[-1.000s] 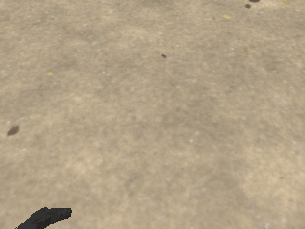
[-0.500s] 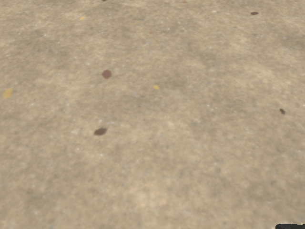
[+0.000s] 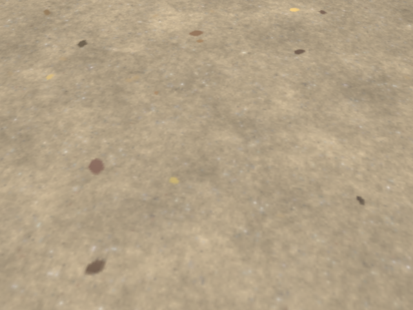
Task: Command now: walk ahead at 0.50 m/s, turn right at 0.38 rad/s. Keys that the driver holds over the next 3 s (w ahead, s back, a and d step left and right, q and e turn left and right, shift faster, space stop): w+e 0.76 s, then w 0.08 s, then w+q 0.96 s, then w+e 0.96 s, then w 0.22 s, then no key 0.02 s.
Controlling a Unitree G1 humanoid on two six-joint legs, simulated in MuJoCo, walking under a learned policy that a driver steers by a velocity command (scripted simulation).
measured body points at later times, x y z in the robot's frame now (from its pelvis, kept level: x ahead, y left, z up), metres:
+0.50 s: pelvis +0.28 -0.06 +0.00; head +0.32 -0.09 +0.45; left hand +0.44 +0.19 -0.10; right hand +0.41 -0.37 -0.09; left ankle +0.49 +0.08 -0.68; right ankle +0.24 -0.13 -0.74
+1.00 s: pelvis +0.55 -0.11 +0.00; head +0.58 -0.12 +0.45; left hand +0.86 -0.01 -0.08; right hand +0.41 -0.36 -0.12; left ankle +0.55 +0.01 -0.74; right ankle +0.59 -0.32 -0.70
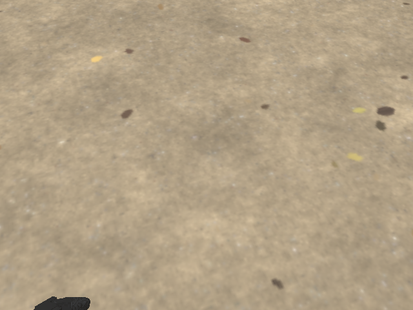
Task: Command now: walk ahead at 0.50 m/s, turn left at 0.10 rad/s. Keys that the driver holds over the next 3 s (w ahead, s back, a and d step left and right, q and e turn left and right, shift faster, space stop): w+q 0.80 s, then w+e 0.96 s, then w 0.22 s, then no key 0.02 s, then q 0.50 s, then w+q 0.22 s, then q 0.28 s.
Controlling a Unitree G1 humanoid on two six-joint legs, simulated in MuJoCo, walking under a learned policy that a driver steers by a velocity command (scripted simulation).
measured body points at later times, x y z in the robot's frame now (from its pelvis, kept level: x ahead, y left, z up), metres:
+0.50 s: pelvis +0.25 -0.02 -0.01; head +0.28 +0.00 +0.44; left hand +0.21 +0.27 -0.13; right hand +0.51 -0.21 -0.09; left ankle +0.38 +0.17 -0.70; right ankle +0.19 -0.15 -0.75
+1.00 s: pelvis +0.50 +0.12 +0.00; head +0.52 +0.15 +0.45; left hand +0.55 +0.43 -0.10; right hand +0.69 -0.10 -0.11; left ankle +0.41 +0.16 -0.75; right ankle +0.75 +0.06 -0.69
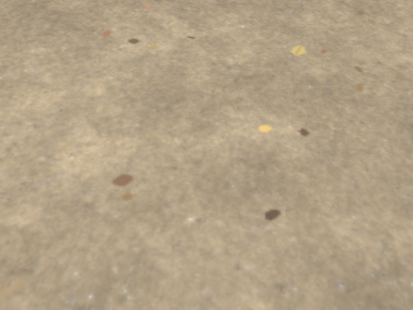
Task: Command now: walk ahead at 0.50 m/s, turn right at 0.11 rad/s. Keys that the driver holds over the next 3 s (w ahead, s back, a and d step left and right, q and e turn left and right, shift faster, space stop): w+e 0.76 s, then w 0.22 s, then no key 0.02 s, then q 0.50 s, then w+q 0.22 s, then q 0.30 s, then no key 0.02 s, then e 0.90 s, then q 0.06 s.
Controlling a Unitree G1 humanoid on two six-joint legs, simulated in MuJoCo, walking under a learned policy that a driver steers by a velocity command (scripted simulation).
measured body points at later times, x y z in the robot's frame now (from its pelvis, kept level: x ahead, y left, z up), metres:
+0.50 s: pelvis +0.30 -0.07 +0.00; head +0.33 -0.09 +0.45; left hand +0.43 +0.19 -0.11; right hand +0.44 -0.36 -0.09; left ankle +0.51 +0.07 -0.69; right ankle +0.25 -0.14 -0.75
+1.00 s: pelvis +0.57 -0.12 +0.00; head +0.60 -0.13 +0.45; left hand +0.87 -0.01 -0.09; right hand +0.44 -0.37 -0.12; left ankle +0.56 +0.01 -0.75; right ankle +0.62 -0.33 -0.70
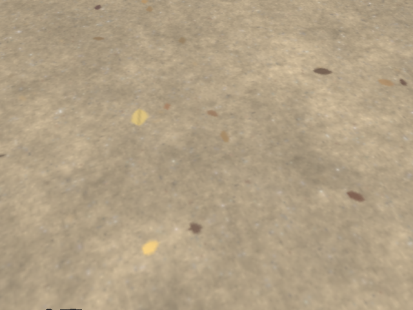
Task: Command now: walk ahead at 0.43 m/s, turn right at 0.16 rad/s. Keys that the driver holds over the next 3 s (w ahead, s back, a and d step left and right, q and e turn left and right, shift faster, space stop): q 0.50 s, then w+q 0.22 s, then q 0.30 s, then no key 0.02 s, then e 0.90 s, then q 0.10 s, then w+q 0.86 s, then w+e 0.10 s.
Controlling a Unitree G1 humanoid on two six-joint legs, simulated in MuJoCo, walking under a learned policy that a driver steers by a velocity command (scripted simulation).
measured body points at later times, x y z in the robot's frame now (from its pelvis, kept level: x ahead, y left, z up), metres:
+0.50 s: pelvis +0.15 -0.03 -0.01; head +0.18 -0.01 +0.44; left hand +0.24 +0.27 -0.12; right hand +0.34 -0.28 -0.11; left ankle +0.17 +0.10 -0.72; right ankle +0.20 -0.14 -0.74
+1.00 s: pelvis +0.29 +0.03 -0.01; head +0.31 +0.05 +0.44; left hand +0.36 +0.36 -0.10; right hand +0.49 -0.21 -0.11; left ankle +0.16 +0.09 -0.74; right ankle +0.44 -0.03 -0.74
